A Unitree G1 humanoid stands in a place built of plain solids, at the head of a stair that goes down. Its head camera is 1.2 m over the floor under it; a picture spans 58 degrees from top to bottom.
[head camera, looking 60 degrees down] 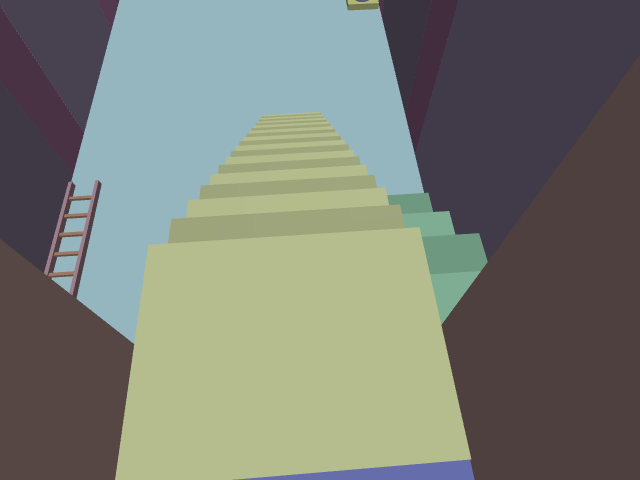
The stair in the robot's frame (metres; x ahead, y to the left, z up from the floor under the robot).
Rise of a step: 0.18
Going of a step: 0.21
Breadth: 0.87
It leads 4 degrees to the left of straight ahead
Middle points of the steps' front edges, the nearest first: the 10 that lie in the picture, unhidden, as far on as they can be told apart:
0.71 0.11 0.00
0.92 0.13 -0.17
1.13 0.14 -0.35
1.34 0.16 -0.53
1.56 0.18 -0.70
1.77 0.19 -0.88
1.98 0.21 -1.06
2.20 0.22 -1.24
2.41 0.24 -1.42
2.62 0.26 -1.59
